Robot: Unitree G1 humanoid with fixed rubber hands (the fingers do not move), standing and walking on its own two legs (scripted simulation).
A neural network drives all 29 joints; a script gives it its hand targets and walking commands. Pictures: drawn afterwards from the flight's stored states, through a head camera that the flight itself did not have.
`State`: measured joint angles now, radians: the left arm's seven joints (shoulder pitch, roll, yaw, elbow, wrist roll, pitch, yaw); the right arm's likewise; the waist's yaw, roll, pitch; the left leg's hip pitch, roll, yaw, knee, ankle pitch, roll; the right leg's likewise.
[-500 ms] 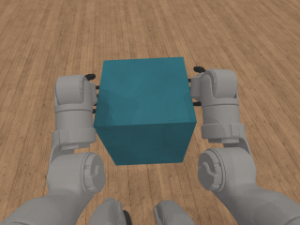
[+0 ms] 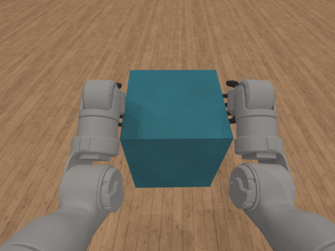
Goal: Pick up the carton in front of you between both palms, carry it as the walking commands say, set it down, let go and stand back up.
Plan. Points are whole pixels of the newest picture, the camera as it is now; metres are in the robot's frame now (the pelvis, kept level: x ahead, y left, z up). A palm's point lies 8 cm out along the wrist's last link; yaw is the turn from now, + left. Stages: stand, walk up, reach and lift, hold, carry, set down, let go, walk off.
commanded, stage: carry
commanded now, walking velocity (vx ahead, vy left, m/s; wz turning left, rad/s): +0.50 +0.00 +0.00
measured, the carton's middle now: (173, 132) +0.39 -0.01 +0.08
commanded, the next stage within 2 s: none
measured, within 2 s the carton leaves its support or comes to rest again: neither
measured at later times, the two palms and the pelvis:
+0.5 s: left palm (113, 79) +0.62 +0.19 +0.10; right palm (198, 77) +0.62 -0.09 +0.11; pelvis +0.28 +0.05 +0.02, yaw -3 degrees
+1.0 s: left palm (137, 46) +0.87 +0.14 +0.09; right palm (204, 46) +0.88 -0.15 +0.09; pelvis +0.59 -0.01 +0.01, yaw +1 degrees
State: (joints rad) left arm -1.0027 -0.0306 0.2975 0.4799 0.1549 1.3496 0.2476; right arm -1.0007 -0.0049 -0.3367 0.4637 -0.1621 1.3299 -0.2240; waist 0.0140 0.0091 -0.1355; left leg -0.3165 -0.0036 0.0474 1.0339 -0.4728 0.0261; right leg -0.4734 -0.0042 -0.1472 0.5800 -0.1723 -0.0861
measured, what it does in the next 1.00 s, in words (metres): walks ahead: left foot, then right foot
